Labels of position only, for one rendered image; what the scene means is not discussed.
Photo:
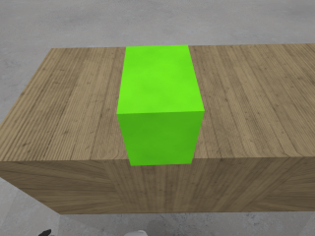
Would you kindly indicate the carton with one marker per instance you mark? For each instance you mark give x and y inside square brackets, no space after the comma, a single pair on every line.
[160,108]

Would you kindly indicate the pedestal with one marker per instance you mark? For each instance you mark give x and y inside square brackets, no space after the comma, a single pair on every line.
[61,142]

